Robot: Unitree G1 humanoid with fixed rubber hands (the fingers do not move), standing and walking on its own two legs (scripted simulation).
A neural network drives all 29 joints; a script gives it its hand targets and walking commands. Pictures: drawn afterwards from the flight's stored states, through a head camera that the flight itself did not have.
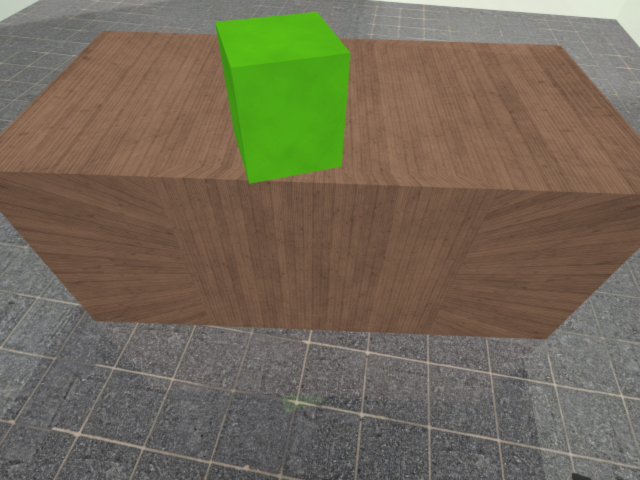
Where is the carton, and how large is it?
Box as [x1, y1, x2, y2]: [215, 12, 349, 183]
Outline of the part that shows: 317,12 215,22 233,128 249,183 341,165 349,52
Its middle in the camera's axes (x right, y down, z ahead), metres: -0.07 -0.30 +0.81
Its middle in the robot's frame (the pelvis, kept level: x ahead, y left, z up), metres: +0.83 +0.09 +0.05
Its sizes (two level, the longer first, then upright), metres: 0.210 0.200 0.250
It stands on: a pedestal, 0.67 m high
